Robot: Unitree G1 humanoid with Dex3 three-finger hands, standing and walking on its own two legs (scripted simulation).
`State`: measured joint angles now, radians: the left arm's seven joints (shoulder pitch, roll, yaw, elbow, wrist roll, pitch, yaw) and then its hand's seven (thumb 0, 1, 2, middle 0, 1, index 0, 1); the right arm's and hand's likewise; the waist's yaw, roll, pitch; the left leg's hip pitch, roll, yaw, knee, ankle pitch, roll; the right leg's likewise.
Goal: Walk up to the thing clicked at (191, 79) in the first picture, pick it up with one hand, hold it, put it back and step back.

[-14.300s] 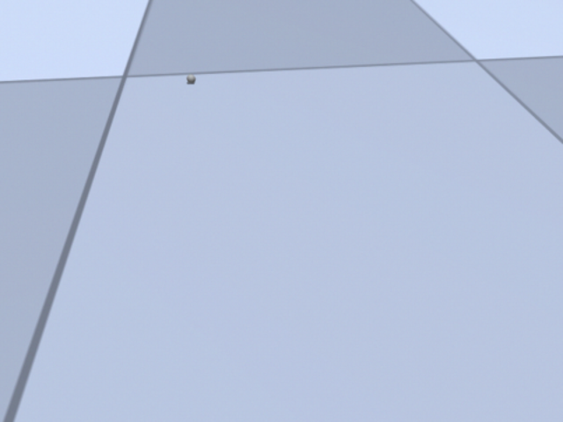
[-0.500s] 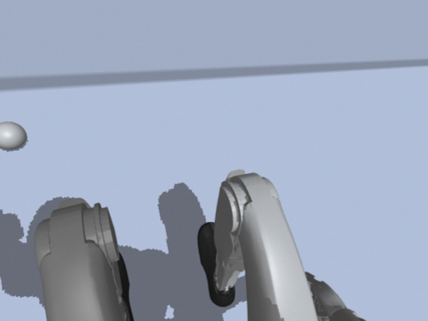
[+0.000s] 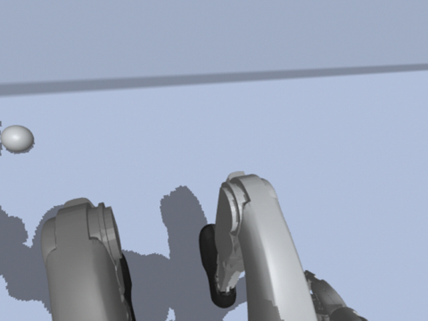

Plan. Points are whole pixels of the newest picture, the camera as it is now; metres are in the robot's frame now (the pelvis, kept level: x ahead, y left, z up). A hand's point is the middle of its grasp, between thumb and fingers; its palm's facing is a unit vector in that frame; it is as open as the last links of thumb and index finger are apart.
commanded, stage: rise first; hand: left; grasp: from above
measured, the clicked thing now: (17, 138) +0.47 +0.33 -0.29
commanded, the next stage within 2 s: approach in 0.58 s
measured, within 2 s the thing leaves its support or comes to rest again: neither
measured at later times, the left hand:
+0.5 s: hand out of the picture +0.43 +0.36 -0.16, palm faces -0.45 -0.10 -0.89, open 13.0 cm
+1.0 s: hand out of the picture +0.46 +0.32 -0.17, palm faces -0.43 -0.08 -0.90, open 13.5 cm
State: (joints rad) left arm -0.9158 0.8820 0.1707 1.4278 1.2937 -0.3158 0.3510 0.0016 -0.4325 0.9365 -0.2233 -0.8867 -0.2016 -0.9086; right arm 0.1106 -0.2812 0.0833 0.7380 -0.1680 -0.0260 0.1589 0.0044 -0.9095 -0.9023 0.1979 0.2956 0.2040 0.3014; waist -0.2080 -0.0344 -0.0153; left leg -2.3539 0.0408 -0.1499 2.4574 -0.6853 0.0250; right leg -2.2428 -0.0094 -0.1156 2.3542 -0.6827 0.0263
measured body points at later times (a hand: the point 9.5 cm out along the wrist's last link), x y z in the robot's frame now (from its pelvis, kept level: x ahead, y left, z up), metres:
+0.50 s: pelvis +0.00 +0.00 +0.00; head +0.24 +0.09 +0.37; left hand +0.45 +0.36 -0.11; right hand +0.07 -0.27 -0.10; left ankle +0.07 +0.12 -0.29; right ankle +0.10 -0.12 -0.28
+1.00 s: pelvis +0.00 +0.00 +0.00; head +0.24 +0.10 +0.37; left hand +0.47 +0.32 -0.12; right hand +0.07 -0.27 -0.09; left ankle +0.07 +0.12 -0.29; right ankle +0.10 -0.12 -0.28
